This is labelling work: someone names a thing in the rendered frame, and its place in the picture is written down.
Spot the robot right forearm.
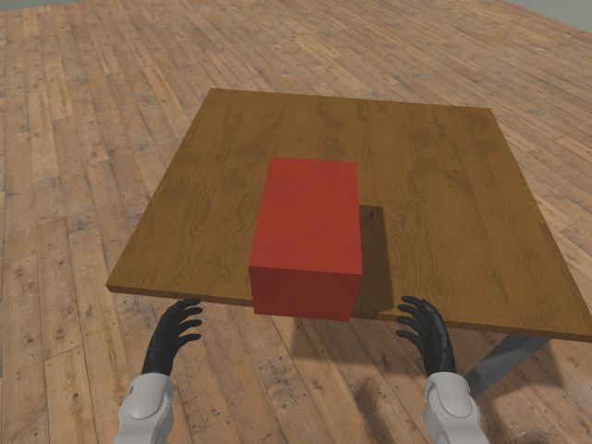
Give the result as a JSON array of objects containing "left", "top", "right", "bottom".
[{"left": 423, "top": 372, "right": 490, "bottom": 444}]

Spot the robot left forearm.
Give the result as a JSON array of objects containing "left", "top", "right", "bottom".
[{"left": 111, "top": 373, "right": 174, "bottom": 444}]

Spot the carton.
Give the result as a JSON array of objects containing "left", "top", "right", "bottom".
[{"left": 248, "top": 156, "right": 363, "bottom": 322}]

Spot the table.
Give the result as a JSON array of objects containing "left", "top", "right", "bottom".
[{"left": 105, "top": 88, "right": 592, "bottom": 399}]

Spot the left robot hand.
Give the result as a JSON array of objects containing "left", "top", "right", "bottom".
[{"left": 141, "top": 299, "right": 203, "bottom": 376}]

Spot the right robot hand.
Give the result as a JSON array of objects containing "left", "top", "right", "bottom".
[{"left": 396, "top": 296, "right": 458, "bottom": 377}]

